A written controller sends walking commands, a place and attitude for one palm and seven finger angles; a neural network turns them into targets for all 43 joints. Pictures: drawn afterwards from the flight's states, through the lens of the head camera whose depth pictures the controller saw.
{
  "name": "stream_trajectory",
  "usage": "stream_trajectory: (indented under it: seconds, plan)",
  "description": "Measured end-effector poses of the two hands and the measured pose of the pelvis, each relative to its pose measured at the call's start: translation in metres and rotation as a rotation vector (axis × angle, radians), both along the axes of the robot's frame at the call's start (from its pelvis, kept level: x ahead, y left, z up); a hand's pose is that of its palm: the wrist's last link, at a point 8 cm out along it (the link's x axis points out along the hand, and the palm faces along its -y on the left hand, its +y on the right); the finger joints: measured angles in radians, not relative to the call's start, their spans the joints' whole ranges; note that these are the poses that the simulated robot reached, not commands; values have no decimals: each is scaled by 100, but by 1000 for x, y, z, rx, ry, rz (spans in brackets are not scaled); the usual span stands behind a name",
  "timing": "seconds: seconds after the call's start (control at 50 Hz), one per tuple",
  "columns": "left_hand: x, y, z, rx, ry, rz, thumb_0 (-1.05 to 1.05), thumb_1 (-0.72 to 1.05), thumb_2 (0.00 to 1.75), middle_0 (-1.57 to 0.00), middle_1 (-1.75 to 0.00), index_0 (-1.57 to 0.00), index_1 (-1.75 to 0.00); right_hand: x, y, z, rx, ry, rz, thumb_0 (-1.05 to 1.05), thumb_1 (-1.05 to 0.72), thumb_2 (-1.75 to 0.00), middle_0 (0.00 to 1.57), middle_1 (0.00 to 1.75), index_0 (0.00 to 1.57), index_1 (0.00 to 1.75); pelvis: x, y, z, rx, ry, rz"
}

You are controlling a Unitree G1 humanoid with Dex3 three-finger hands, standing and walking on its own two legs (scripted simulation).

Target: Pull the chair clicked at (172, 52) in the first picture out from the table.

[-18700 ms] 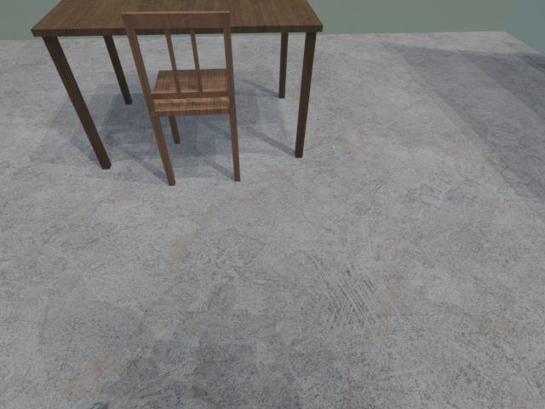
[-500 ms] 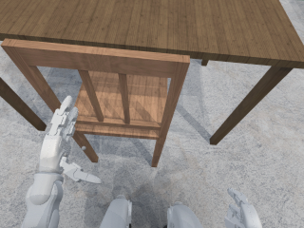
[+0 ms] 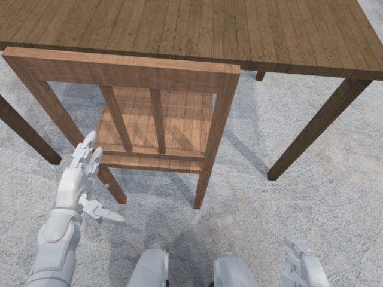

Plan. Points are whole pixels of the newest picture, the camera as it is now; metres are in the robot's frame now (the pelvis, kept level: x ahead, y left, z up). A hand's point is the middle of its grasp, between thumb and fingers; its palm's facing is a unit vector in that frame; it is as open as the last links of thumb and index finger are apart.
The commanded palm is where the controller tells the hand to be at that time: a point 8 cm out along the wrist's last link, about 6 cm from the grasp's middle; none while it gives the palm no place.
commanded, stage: aim the fingers beside a spindle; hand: left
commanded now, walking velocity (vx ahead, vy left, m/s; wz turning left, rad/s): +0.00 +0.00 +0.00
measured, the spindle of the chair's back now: (119, 122) +0.46 +0.18 +0.01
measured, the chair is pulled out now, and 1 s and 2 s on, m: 0.00 0.00 0.00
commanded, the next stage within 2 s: push the fingers through the gap in 0.48 s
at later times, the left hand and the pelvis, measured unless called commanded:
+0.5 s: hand (113, 185) +0.30 +0.15 +0.05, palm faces -0.07 -1.00 -0.03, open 16.9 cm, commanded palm +0.30 +0.23 +0.03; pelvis +0.01 +0.00 +0.01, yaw +0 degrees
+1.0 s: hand (110, 163) +0.36 +0.18 +0.00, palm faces -0.04 -1.00 -0.04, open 16.9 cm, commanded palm +0.34 +0.23 +0.03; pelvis +0.00 +0.00 +0.00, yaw -1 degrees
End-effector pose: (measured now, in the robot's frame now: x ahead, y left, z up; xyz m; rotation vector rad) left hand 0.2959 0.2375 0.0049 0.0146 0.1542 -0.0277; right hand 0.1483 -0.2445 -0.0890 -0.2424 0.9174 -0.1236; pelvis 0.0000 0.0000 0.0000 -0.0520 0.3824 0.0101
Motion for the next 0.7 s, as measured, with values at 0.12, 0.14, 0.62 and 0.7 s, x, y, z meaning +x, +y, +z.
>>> stream_trajectory:
  seconds: [0.12,0.14,0.62,0.7]
  plan:
    - [-22,-35,23,-32,-95,-80,-2,-50,30,-6,-8,-6,-8,1,-2,11,-35,-28,-22,1,-91,-90,20,30,20,30,4,2,6,4,-8,-12]
    - [-21,-34,34,-13,-149,-66,-2,-50,30,-6,-8,-6,-8,1,-2,12,-37,-28,-18,1,-91,-90,20,30,20,30,5,1,7,6,-11,-12]
    - [9,9,27,56,-137,55,-1,-50,30,-7,-8,-7,-9,4,-5,1,-12,3,9,1,-91,-90,20,30,20,30,3,-4,1,4,1,-1]
    - [2,-1,-6,-4,33,-14,-1,-50,30,-6,-8,-6,-8,2,-7,2,-21,-1,-12,1,-91,-90,20,30,20,30,3,-2,1,-1,2,-1]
